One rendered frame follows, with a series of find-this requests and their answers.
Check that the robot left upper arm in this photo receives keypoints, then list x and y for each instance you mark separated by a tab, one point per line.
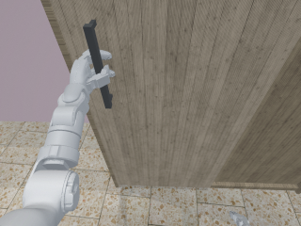
49	195

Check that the left robot forearm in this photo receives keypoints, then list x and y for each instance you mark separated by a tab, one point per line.
60	150

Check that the left robot hand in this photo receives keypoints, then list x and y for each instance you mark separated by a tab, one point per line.
82	74

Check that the handle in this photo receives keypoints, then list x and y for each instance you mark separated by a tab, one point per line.
94	50

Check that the wardrobe door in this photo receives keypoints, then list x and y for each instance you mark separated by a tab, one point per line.
189	76
269	150

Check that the right robot hand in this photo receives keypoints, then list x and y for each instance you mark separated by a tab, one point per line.
240	220

